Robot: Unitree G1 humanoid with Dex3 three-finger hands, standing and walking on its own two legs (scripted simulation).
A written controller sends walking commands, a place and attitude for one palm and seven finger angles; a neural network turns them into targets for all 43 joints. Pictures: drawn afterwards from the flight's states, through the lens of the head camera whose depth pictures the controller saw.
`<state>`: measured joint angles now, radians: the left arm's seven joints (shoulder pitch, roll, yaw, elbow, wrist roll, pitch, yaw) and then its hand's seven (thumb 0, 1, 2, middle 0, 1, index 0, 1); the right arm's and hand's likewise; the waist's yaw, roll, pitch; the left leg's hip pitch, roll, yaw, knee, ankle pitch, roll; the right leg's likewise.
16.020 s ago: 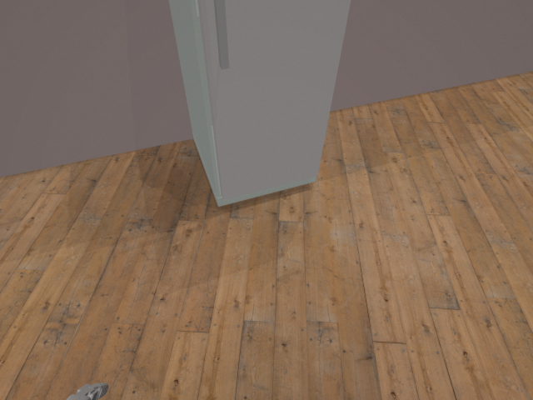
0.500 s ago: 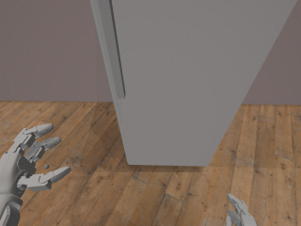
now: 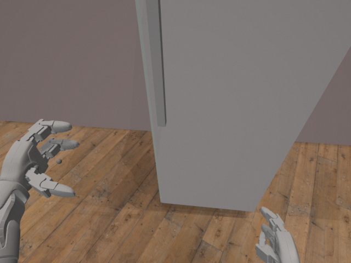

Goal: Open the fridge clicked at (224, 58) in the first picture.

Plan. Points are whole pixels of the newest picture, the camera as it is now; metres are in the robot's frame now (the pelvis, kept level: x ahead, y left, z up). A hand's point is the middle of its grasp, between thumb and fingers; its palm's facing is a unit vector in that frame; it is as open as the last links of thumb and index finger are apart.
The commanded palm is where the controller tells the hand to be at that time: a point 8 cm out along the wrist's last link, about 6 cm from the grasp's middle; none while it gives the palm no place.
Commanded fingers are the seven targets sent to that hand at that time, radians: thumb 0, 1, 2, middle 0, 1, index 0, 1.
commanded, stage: raise the hand to about handle height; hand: left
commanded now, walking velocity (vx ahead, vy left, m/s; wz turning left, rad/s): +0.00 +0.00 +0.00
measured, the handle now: (158, 50) +0.55 +0.11 +0.24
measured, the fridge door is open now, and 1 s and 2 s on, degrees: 0 0 0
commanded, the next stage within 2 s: move the hooked fingers beside the handle in 0.72 s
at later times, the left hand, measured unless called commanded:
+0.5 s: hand (62, 141) +0.28 +0.26 +0.17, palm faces +0.07 -1.00 -0.04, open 13.9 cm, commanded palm +0.25 +0.30 +0.18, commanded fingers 0.00 -0.50 0.30 -0.30 -1.20 -0.30 -1.20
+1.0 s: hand (72, 135) +0.30 +0.25 +0.18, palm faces +0.07 -1.00 -0.04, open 14.0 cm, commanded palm +0.27 +0.28 +0.18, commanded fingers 0.00 -0.50 0.30 -0.30 -1.20 -0.30 -1.20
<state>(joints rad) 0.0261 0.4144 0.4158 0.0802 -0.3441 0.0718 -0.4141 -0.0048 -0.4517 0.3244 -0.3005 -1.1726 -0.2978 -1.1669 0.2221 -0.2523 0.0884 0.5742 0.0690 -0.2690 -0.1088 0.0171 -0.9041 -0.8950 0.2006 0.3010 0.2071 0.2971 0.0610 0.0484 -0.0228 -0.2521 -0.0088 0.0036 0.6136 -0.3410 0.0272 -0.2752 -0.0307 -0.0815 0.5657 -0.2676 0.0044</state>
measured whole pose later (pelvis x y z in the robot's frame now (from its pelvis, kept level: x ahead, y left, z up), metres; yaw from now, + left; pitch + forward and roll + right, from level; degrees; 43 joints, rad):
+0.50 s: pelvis +0.00 -0.02 +0.01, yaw -1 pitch -2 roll +0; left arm -0.09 0.44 0.48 0.15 -0.35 0.14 -0.45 -0.01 -0.50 0.30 -0.31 -1.20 -0.30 -1.20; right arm 0.24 -0.28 0.07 0.60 0.08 -0.22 -0.10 0.02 -0.91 -0.90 0.20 0.30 0.21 0.30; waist 0.05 0.05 -0.01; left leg -0.19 0.01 0.01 0.52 -0.30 0.01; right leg -0.23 -0.01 -0.08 0.50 -0.24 -0.02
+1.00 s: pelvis +0.00 -0.02 +0.01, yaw +0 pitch -2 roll +0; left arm -0.20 0.43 0.42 0.23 -0.31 0.12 -0.42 -0.01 -0.50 0.30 -0.30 -1.20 -0.30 -1.20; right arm 0.22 -0.27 0.08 0.62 0.08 -0.23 -0.13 0.02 -0.91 -0.90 0.20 0.30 0.21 0.30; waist 0.06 0.06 0.00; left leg -0.19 0.01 -0.01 0.52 -0.29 0.00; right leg -0.22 -0.01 -0.10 0.50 -0.24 -0.02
